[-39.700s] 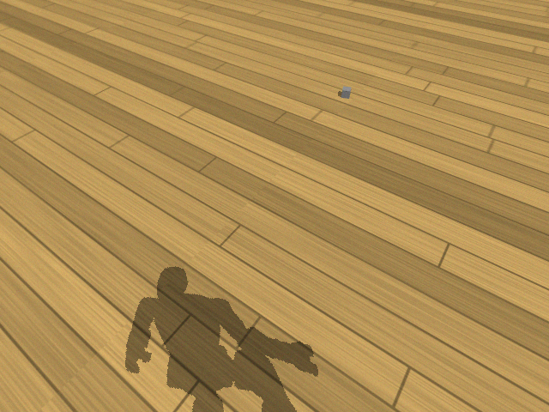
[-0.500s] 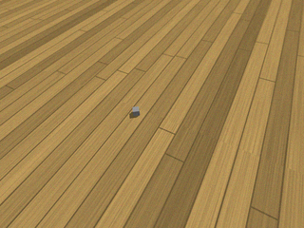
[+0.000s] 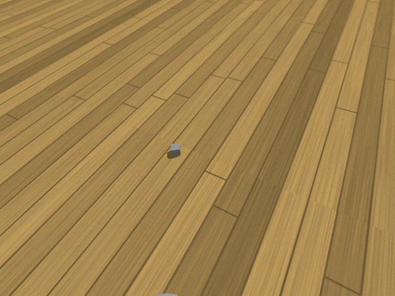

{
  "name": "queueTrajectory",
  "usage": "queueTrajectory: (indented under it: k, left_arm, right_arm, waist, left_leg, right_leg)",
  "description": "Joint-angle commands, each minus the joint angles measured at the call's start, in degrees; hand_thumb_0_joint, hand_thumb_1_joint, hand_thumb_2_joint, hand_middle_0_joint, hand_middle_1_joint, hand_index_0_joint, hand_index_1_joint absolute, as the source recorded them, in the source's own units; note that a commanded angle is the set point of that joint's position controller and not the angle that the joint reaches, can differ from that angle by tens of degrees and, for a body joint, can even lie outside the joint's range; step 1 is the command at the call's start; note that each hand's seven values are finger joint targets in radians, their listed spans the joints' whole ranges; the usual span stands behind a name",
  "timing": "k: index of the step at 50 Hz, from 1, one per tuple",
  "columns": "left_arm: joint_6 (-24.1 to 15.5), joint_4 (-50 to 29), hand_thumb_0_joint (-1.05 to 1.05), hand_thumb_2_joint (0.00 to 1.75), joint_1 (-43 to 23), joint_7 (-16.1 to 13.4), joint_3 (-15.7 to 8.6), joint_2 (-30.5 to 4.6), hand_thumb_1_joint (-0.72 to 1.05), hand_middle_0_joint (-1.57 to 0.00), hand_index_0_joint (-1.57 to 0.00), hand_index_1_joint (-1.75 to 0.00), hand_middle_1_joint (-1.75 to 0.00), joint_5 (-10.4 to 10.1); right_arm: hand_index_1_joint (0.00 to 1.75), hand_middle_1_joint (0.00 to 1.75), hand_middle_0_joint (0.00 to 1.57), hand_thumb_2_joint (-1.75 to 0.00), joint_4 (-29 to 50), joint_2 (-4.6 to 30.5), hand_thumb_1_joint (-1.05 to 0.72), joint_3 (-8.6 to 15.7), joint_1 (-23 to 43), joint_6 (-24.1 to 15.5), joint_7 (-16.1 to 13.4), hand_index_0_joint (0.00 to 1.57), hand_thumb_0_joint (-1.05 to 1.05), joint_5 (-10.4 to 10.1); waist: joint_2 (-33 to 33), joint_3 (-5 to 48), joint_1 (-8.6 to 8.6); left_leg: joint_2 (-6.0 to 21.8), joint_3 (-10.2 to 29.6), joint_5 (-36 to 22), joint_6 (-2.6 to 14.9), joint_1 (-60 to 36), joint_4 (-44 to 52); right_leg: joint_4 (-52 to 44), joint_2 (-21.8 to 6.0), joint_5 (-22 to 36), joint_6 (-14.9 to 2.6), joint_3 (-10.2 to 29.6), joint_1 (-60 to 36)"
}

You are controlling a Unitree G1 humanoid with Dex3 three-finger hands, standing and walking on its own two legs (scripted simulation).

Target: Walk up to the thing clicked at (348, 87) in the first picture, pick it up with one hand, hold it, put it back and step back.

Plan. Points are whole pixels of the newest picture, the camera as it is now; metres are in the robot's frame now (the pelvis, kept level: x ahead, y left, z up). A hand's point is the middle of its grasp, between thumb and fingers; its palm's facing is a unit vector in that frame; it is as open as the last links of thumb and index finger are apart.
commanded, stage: step back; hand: left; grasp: from above
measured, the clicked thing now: (175, 149) +1.07 +0.24 -0.74
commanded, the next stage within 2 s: stand in 0.36 s
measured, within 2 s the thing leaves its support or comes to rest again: neither
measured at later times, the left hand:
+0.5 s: hand out of the picture +0.13 +0.27 -0.14, palm faces -0.04 -0.94 -0.34, open 7.4 cm
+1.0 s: hand out of the picture +0.13 +0.26 -0.14, palm faces -0.07 -0.94 -0.34, open 7.4 cm
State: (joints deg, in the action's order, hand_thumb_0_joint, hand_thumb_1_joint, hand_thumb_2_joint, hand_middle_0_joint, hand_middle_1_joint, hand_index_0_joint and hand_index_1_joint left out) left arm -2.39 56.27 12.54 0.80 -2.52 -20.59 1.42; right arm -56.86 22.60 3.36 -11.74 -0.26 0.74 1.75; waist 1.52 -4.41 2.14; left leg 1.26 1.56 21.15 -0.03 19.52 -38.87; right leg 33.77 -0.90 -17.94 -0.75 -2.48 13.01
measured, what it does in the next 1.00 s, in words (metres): steps on the spot: left foot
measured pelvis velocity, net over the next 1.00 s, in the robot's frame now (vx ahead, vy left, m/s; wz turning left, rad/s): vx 0.04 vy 0.01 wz -0.04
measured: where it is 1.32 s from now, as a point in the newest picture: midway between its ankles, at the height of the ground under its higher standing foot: outside the picture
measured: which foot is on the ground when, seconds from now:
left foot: up 0.00-0.00, down 0.02-1.00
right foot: down 0.00-1.00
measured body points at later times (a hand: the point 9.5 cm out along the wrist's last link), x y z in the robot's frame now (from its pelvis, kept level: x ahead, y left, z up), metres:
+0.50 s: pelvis +0.03 +0.02 +0.01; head +0.05 +0.02 +0.46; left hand +0.13 +0.32 -0.11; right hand +0.15 -0.28 -0.11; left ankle +0.06 +0.14 -0.73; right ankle +0.01 -0.12 -0.73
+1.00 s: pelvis +0.04 +0.01 +0.02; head +0.05 +0.01 +0.47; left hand +0.13 +0.31 -0.11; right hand +0.10 -0.29 -0.11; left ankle +0.06 +0.14 -0.73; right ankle +0.01 -0.12 -0.73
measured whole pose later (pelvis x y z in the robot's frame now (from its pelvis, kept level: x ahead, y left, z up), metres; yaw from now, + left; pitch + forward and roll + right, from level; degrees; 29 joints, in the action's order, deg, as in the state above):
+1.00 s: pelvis +0.04 +0.01 +0.02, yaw -2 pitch -2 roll +0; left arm -1.0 65.6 5.1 0.5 0.0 -20.3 0.2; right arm -66.6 19.8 0.2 -4.7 -0.8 0.4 0.5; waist 0.0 -3.1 -0.6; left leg 1.8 -1.7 8.6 -1.0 8.3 -18.8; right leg 17.6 -0.7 -11.9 0.9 0.3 3.8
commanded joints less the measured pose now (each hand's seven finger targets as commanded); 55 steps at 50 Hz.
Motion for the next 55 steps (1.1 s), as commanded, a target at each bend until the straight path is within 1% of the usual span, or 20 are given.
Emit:
queueTrajectory:
  k: [1, 2, 3, 4, 5, 6, 7, 8, 10, 14, 17, 18, 20, 23, 35, 38, 45, 47, 48, 55]
  left_arm:
    - [-0.23, -4.82, 0.0, 0.9, -4.37, -1.4, -2.16, -12.39, 0.9, -0.2, -0.2, -0.3, -0.3, -0.78]
    - [0.15, -4.89, 0.0, 0.9, -3.31, -1.29, -1.4, -10.11, 0.9, -0.2, -0.2, -0.3, -0.3, -1.43]
    - [0.74, -3.19, 0.0, 0.9, -2.57, -1.57, -1.89, -11.55, 0.9, -0.2, -0.2, -0.3, -0.3, -2.17]
    - [0.84, -1.91, 0.0, 0.9, -2.19, -1.7, -2.01, -12.08, 0.9, -0.2, -0.2, -0.3, -0.3, -1.58]
    - [0.62, -1.4, 0.0, 0.9, -2.29, -1.66, -1.8, -11.63, 0.9, -0.2, -0.2, -0.3, -0.3, -1.16]
    - [0.31, -0.78, 0.0, 0.9, -2.71, -1.62, -1.79, -11.83, 0.9, -0.2, -0.2, -0.3, -0.3, -1.08]
    - [0.04, -0.35, 0.0, 0.9, -2.89, -1.5, -1.81, -12.47, 0.9, -0.2, -0.2, -0.3, -0.3, -1.14]
    - [-0.1, 0.09, 0.0, 0.9, -3.1, -1.4, -1.83, -13.08, 0.9, -0.2, -0.2, -0.3, -0.3, -1.19]
    - [-0.29, 0.85, 0.0, 0.9, -4.41, -1.51, -1.87, -13.41, 0.9, -0.2, -0.2, -0.3, -0.3, -1.34]
    - [-0.32, 1.76, 0.0, 0.9, -6.41, -1.73, -1.56, -13.07, 0.9, -0.2, -0.2, -0.3, -0.3, -1.33]
    - [-0.19, 2.42, 0.0, 0.9, -7.43, -1.73, -1.35, -12.74, 0.9, -0.2, -0.2, -0.3, -0.3, -1.24]
    - [-0.05, 3.62, 0.0, 0.9, -7.68, -1.4, -0.21, -11.19, 0.9, -0.2, -0.2, -0.3, -0.3, -1.4]
    - [-0.02, 3.98, 0.0, 0.9, -7.97, -1.31, -0.17, -11.26, 0.9, -0.2, -0.2, -0.3, -0.3, -1.32]
    - [-0.18, 4.77, 0.0, 0.9, -9.32, -1.4, -0.17, -11.84, 0.9, -0.2, -0.2, -0.3, -0.3, -1.16]
    - [-0.09, 5.9, 0.0, 0.9, -10.19, -1.3, -0.04, -11.81, 0.9, -0.2, -0.2, -0.3, -0.3, -1.04]
    - [-0.16, 5.92, 0.0, 0.9, -10.16, -1.33, -0.11, -11.93, 0.9, -0.2, -0.2, -0.3, -0.3, -1.11]
    - [0.03, 5.97, 0.0, 0.9, -9.57, -1.36, -0.05, -11.88, 0.9, -0.2, -0.2, -0.3, -0.3, -1.04]
    - [0.14, 5.89, 0.0, 0.9, -9.81, -1.37, -0.05, -12.05, 0.9, -0.2, -0.2, -0.3, -0.3, -1.14]
    - [0.03, 5.92, 0.0, 0.9, -9.39, -1.33, 0.07, -11.66, 0.9, -0.2, -0.2, -0.3, -0.3, -1.12]
    - [0.36, 5.94, 0.0, 0.9, -8.79, -1.23, -0.01, -12.0, 0.9, -0.2, -0.2, -0.3, -0.3, -1.03]
  right_arm:
    - [0.3, 0.3, 0.2, -0.9, 1.87, 8.11, -0.9, 2.28, -0.74, -1.62, -1.14, 0.2, 0.0, 0.19]
    - [0.3, 0.3, 0.2, -0.9, 2.44, 11.13, -0.9, 2.51, 0.74, -1.97, -1.5, 0.2, 0.0, 0.51]
    - [0.3, 0.3, 0.2, -0.9, 3.36, 13.91, -0.9, 2.42, 4.94, -1.84, -1.37, 0.2, 0.0, -0.27]
    - [0.3, 0.3, 0.2, -0.9, 3.19, 13.74, -0.9, 2.43, 7.34, -1.63, -1.19, 0.2, 0.0, -0.23]
    - [0.3, 0.3, 0.2, -0.9, 2.65, 12.76, -0.9, 1.91, 8.19, -1.51, -1.16, 0.2, 0.0, -0.13]
    - [0.3, 0.3, 0.2, -0.9, 2.37, 11.39, -0.9, 1.27, 8.89, -1.43, -1.19, 0.2, 0.0, -0.3]
    - [0.3, 0.3, 0.2, -0.9, 1.92, 10.76, -0.9, 0.97, 9.05, -1.48, -1.22, 0.2, 0.0, -0.44]
    - [0.3, 0.3, 0.2, -0.9, 1.53, 10.35, -0.9, 0.87, 9.28, -1.55, -1.24, 0.2, 0.0, -0.61]
    - [0.3, 0.3, 0.2, -0.9, 0.41, 9.57, -0.9, 0.61, 9.66, -1.57, -1.25, 0.2, 0.0, -0.83]
    - [0.3, 0.3, 0.2, -0.9, -1.15, 9.09, -0.9, 0.54, 10.7, -1.52, -1.22, 0.2, 0.0, -1.0]
    - [0.3, 0.3, 0.2, -0.9, -2.14, 8.65, -0.9, 0.34, 11.96, -1.4, -1.2, 0.2, 0.0, -0.95]
    - [0.3, 0.3, 0.2, -0.9, -2.66, 8.95, -0.9, -0.11, 10.2, -1.65, -0.87, 0.2, 0.0, -1.71]
    - [0.3, 0.3, 0.2, -0.9, -3.26, 9.13, -0.9, -0.03, 11.61, -1.98, -0.8, 0.2, 0.0, -1.5]
    - [0.3, 0.3, 0.2, -0.9, -3.8, 8.73, -0.9, -0.26, 11.76, -2.04, -0.81, 0.2, 0.0, -1.57]
    - [0.3, 0.3, 0.2, -0.9, -5.37, 9.1, -0.9, -0.47, 12.1, -1.86, -0.68, 0.2, 0.0, -1.39]
    - [0.3, 0.3, 0.2, -0.9, -5.5, 9.18, -0.9, -0.6, 11.93, -2.0, -0.7, 0.2, 0.0, -1.49]
    - [0.3, 0.3, 0.2, -0.9, -5.74, 9.3, -0.9, -0.79, 11.1, -1.81, -0.85, 0.2, 0.0, -1.43]
    - [0.3, 0.3, 0.2, -0.9, -5.93, 9.3, -0.9, -0.88, 10.35, -1.64, -0.86, 0.2, 0.0, -1.41]
    - [0.3, 0.3, 0.2, -0.9, -5.84, 9.47, -0.9, -0.93, 10.86, -1.71, -0.85, 0.2, 0.0, -1.51]
    - [0.3, 0.3, 0.2, -0.9, -5.95, 9.51, -0.9, -1.04, 10.04, -1.57, -0.79, 0.2, 0.0, -1.37]
  waist:
    - [-4.39, 5.21, -2.77]
    - [3.22, 6.89, -1.8]
    - [5.38, 6.27, -0.23]
    - [4.33, 5.28, -0.03]
    - [3.21, 5.27, 0.4]
    - [3.47, 5.24, 0.42]
    - [4.46, 5.34, -0.06]
    - [4.44, 5.55, -0.44]
    - [2.4, 6.61, -1.05]
    - [-0.03, 8.33, -1.42]
    - [-0.67, 7.81, -1.42]
    - [-0.11, 8.57, -2.6]
    - [-0.51, 8.97, -1.89]
    - [-1.54, 8.35, -2.28]
    - [-0.76, 6.83, -2.31]
    - [-0.78, 7.66, -2.21]
    - [-1.93, 7.22, -2.41]
    - [-1.83, 6.71, -2.69]
    - [-1.38, 6.77, -2.48]
    - [-1.19, 5.51, -2.57]
  left_leg:
    - [1.88, 1.09, -14.08, 1.48, -14.57, 14.24]
    - [10.2, 12.16, -15.15, 4.06, -13.0, 17.43]
    - [14.63, 16.3, -9.15, 8.99, -4.19, 18.85]
    - [15.08, 15.75, -7.76, 9.95, -1.55, 18.72]
    - [13.21, 12.7, -10.14, 8.36, -2.23, 17.43]
    - [10.76, 10.0, -11.38, 5.91, -2.19, 16.55]
    - [8.77, 8.04, -11.84, 4.07, -2.49, 15.89]
    - [7.26, 6.25, -12.17, 3.01, -3.91, 15.14]
    - [6.5, 4.42, -17.97, 2.47, -7.18, 13.81]
    - [6.77, 2.76, -23.33, 2.68, -11.0, 14.13]
    - [6.78, 2.13, -21.87, 2.38, -11.45, 15.51]
    - [6.83, 3.66, -21.28, 2.21, -13.78, 17.71]
    - [7.18, 3.6, -24.51, 2.18, -15.51, 18.06]
    - [7.04, 3.09, -26.39, 1.79, -16.06, 18.77]
    - [6.36, 2.23, -19.03, 0.71, -14.58, 22.23]
    - [6.66, 2.24, -22.41, 0.74, -15.38, 21.87]
    - [6.84, 2.32, -22.55, 0.59, -16.1, 21.67]
    - [6.48, 2.11, -20.13, 0.48, -14.74, 22.21]
    - [6.78, 2.25, -21.39, 0.7, -15.74, 21.76]
    - [6.52, 2.59, -15.2, 0.73, -14.13, 23.2]
  right_leg:
    - [-1.86, -8.06, 16.95, -3.75, 7.63, 6.95]
    - [1.58, -3.85, 10.86, -1.13, 5.77, 7.41]
    - [3.46, -0.2, -4.19, -0.33, 2.74, 1.55]
    - [2.19, -0.59, -6.7, -0.6, 3.16, -1.99]
    - [-2.15, -0.92, -3.22, -0.98, 3.63, -2.81]
    - [-4.61, -1.86, 1.46, -1.4, 4.81, -3.8]
    - [-5.9, -2.63, 5.46, -1.67, 6.3, -4.24]
    - [-6.49, -3.53, 8.92, -1.8, 7.13, -3.82]
    - [-7.62, -4.77, 14.68, -1.74, 7.91, -3.8]
    - [-9.57, -5.19, 18.87, -1.28, 7.78, -4.72]
    - [-10.92, -5.41, 18.65, -0.95, 8.21, -4.85]
    - [-12.51, -5.53, 15.88, -0.61, 7.86, -4.86]
    - [-13.36, -5.5, 17.13, -0.22, 7.46, -5.45]
    - [-14.93, -6.17, 19.08, 0.11, 7.48, -6.51]
    - [-18.74, -6.69, 13.76, 0.13, 7.5, -7.61]
    - [-18.49, -6.88, 16.62, 0.09, 7.39, -8.34]
    - [-18.75, -6.66, 16.33, 0.15, 7.11, -7.17]
    - [-19.34, -6.56, 14.57, 0.08, 7.17, -7.16]
    - [-19.21, -6.73, 15.78, 0.15, 7.35, -7.12]
    - [-19.83, -6.33, 9.95, 0.03, 7.22, -5.66]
